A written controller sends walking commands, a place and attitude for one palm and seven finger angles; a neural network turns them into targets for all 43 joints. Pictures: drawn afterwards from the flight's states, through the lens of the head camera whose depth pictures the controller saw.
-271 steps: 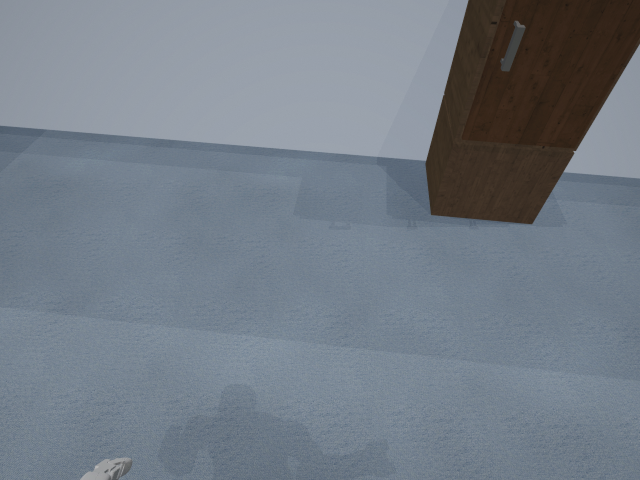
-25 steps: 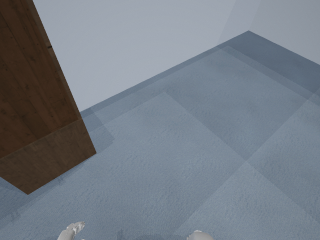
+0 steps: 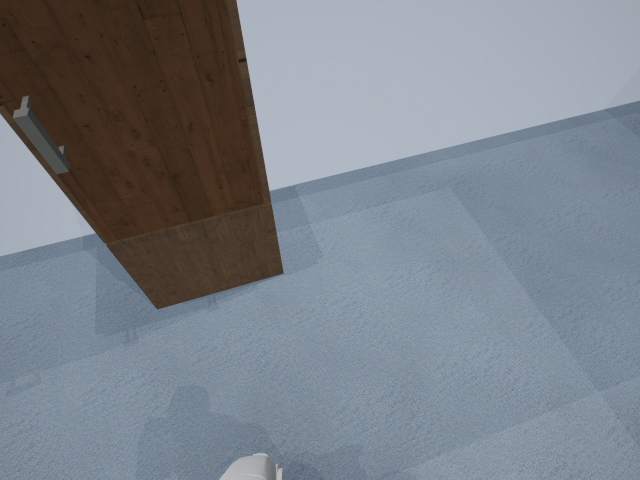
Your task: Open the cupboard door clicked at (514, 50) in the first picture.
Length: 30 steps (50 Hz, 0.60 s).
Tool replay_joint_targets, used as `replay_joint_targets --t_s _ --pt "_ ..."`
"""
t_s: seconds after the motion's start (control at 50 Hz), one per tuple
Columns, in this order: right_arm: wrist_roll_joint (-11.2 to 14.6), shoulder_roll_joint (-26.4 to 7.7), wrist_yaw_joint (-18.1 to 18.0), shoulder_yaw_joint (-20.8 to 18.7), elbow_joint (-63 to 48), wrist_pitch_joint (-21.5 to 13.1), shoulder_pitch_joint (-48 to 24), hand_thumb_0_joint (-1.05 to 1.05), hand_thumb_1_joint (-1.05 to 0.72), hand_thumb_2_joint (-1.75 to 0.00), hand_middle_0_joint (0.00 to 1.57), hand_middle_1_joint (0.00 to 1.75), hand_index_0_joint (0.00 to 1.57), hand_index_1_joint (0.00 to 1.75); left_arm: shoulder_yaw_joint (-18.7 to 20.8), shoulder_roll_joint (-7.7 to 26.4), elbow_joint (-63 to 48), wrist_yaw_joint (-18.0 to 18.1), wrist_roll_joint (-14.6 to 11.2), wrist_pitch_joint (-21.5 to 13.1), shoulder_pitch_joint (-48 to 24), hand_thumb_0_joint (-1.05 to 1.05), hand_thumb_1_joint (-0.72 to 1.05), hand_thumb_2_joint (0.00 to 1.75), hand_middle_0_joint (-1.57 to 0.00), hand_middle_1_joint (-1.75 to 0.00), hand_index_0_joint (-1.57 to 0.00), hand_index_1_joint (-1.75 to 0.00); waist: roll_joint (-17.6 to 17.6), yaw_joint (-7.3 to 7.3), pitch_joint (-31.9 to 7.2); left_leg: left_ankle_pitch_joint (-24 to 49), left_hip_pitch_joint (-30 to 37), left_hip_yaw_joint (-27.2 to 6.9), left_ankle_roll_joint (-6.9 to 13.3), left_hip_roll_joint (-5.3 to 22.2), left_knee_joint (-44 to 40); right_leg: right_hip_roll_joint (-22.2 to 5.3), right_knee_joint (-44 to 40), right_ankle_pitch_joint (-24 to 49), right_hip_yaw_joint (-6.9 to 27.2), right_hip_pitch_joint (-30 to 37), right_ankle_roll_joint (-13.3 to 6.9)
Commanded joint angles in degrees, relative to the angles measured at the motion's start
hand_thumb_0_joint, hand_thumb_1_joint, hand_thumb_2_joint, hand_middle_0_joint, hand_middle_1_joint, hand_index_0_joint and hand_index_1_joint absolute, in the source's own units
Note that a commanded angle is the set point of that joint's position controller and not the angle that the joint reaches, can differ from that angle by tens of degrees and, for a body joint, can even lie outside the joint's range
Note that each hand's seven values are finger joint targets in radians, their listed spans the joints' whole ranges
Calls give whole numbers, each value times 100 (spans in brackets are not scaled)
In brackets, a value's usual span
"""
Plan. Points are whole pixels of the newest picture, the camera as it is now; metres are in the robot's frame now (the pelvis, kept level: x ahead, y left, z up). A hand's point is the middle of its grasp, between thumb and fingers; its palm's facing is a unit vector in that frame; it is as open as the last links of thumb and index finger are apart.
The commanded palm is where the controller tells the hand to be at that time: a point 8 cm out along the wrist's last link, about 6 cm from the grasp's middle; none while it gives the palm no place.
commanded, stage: turn to face it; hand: left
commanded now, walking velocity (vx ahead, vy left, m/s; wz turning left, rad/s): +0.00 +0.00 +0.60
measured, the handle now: (44, 135) +0.64 +0.55 +0.01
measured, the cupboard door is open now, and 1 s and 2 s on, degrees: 0 0 0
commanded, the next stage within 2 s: take the last steps up to it in 0.60 s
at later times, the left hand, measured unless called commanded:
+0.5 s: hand out of the picture +0.07 +0.23 -0.14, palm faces +0.25 -0.93 -0.27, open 7.4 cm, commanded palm none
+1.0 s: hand out of the picture -0.13 +0.19 -0.18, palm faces +0.49 -0.85 -0.20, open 7.4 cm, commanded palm none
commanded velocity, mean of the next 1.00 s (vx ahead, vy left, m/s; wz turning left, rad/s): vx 0.10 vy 0.03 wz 0.30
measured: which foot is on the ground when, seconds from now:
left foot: up 0.00-0.04, down 0.06-0.54, up 0.56-0.98, down 1.00-1.00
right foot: down 0.00-0.06, up 0.08-0.50, down 0.52-1.00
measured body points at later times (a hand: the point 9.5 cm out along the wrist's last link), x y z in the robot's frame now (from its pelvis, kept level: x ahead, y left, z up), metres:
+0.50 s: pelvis +0.00 +0.00 +0.00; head +0.03 +0.00 +0.45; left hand +0.05 +0.28 -0.12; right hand +0.14 -0.22 -0.14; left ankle +0.01 +0.12 -0.73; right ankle +0.04 -0.12 -0.72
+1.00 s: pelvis -0.02 +0.03 +0.00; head -0.02 +0.05 +0.45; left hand -0.15 +0.24 -0.16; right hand +0.15 -0.17 -0.13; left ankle -0.08 +0.12 -0.73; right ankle +0.04 -0.11 -0.73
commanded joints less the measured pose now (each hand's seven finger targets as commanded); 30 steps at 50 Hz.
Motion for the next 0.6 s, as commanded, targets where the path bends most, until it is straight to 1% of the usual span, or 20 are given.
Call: replay_joint_targets --t_s 0.0,0.02,0.04,0.06,0.08,0.1,0.14,0.16,0.18,0.24,0.32,0.36,0.42,0.46,0.48,0.5,0.52,0.54,0.56,0.58 --pt "0 -388 10 -44 -552 -290 13 0 -90 -90 20 30 20 30 381 1365 -325 63 -16 -85 193 0 90 90 -20 -30 -20 -30 -1234 33 -965 667 688 496 139 -251 -1452 -1084 76 3852 426 619 -446" --pt "-19 -646 4 -117 -432 -348 496 0 -90 -90 20 30 20 30 378 1328 -336 43 -65 -76 144 0 90 90 -20 -30 -20 -30 -693 -257 -1302 1597 1661 274 248 -143 -2217 -981 1002 3467 304 161 -213" --pt "-55 -1342 -33 -298 -380 -420 966 0 -90 -90 20 30 20 30 336 993 -542 -9 -120 -72 110 0 90 90 -20 -30 -20 -30 1034 -523 -1670 3650 2961 -1567 890 1246 -2425 -224 2407 749 162 -1456 244" --pt "42 -1802 -72 -376 -268 -408 1385 0 -90 -90 20 30 20 30 178 717 -802 2 -112 -47 -306 0 90 90 -20 -30 -20 -30 1820 -680 -1761 5934 3072 -2658 1568 2189 -2422 232 3379 -1881 722 -2289 422" --pt "43 -1655 -94 -327 -194 -371 1311 0 -90 -90 20 30 20 30 224 861 -796 42 -80 25 -356 0 90 90 -20 -30 -20 -30 1127 -582 -1657 5344 2750 -2173 1766 2264 -2369 59 3609 -1824 1175 -2272 337" --pt "12 -1407 -159 -285 -221 -409 1059 0 -90 -90 20 30 20 30 240 771 -703 71 -64 58 -565 0 90 90 -20 -30 -20 -30 1355 -582 -1345 4765 2316 -2116 1618 1856 -2526 39 3649 -1476 1283 -2388 340" --pt "-20 -1090 -202 -157 -469 -408 278 0 -90 -90 20 30 20 30 292 857 -505 8 -72 64 -440 0 90 90 -20 -30 -20 -30 1095 -257 -835 3851 1602 -1622 1308 1292 -2626 69 3618 -660 1407 -2185 353" --pt "-15 -991 -204 -103 -499 -427 87 0 -90 -90 20 30 20 30 296 833 -406 -31 -63 55 -261 0 90 90 -20 -30 -20 -30 930 -121 -864 3643 1494 -1468 1227 1116 -2657 131 3539 -429 1360 -2007 361" --pt "-17 -978 -194 -98 -536 -445 48 0 -90 -90 20 30 20 30 293 812 -346 -41 -58 64 -139 0 90 90 -20 -30 -20 -30 828 -73 -860 3493 1408 -1390 1178 1000 -2732 190 3464 -249 1341 -1928 373" --pt "-6 -967 -179 -108 -529 -442 92 0 -90 -90 20 30 20 30 275 785 -309 -25 -55 98 -56 0 90 90 -20 -30 -20 -30 785 -58 -875 2832 1369 -1455 1211 915 -2905 296 3021 -52 1345 -1810 413" --pt "-36 -952 -178 -126 -467 -399 301 0 -90 -90 20 30 20 30 244 717 -456 8 -69 88 -375 0 90 90 -20 -30 -20 -30 886 -190 -734 2579 1372 -1888 1372 999 -2939 419 2270 -314 1379 -1732 402" --pt "-51 -945 -177 -147 -453 -377 313 0 -90 -90 20 30 20 30 216 678 -506 21 -74 63 -401 0 90 90 -20 -30 -20 -30 872 -193 -771 2706 1398 -2005 1404 1008 -2837 522 1725 -447 1339 -1493 369" --pt "-61 -926 -175 -157 -468 -349 199 0 -90 -90 20 30 20 30 191 591 -450 44 -118 3 -137 0 90 90 -20 -30 -20 -30 1072 -83 -887 3081 1181 -2102 1328 913 -2582 728 817 -254 1268 -826 277" --pt "-18 -833 -165 -148 -470 -344 144 0 -90 -90 20 30 20 30 198 659 -345 65 -115 -71 190 0 90 90 -20 -30 -20 -30 784 99 -946 2955 747 -2022 1093 685 -2198 776 -364 631 1224 7 242" --pt "20 -673 -148 -130 -467 -354 169 0 -90 -90 20 30 20 30 225 799 -309 84 -94 -136 400 0 90 90 -20 -30 -20 -30 406 193 -1069 2318 412 -1791 807 393 -1768 483 -1169 1122 1466 585 191" --pt "76 -268 -123 -69 -527 -359 309 0 -90 -90 20 30 20 30 308 1278 -304 124 4 -208 460 0 90 90 -20 -30 -20 -30 -1091 179 -1117 662 -513 -974 347 -347 -680 -819 -1628 1597 2749 1164 -207" --pt "49 -267 -147 -78 -650 -327 174 0 -90 -90 20 30 20 30 331 1586 -391 118 13 -194 398 0 90 90 -20 -30 -20 -30 -1703 230 -971 -1066 -776 -687 175 -682 506 -1831 -1685 2423 3557 561 -883" --pt "14 -401 -143 -134 -588 -264 184 0 -90 -90 20 30 20 30 285 1443 -437 116 -5 -168 256 0 90 90 -20 -30 -20 -30 -1020 179 -882 -947 -585 -940 216 -532 1365 -1710 -1675 2091 3135 -15 -1097" --pt "-17 -360 -139 -143 -473 -191 266 0 -90 -90 20 30 20 30 300 1186 -446 158 -20 -181 -81 0 90 90 -20 -30 -20 -30 -1297 4 -716 -672 -730 -1036 204 -439 1746 -1419 -1767 1842 2859 -184 -984" --pt "-23 -394 -119 -157 -321 -157 306 0 -90 -90 20 30 20 30 259 1084 -481 141 -30 -174 -259 0 90 90 -20 -30 -20 -30 -1162 -53 -491 -340 -692 -925 167 -359 2093 -1131 -1748 1533 2622 -387 -879"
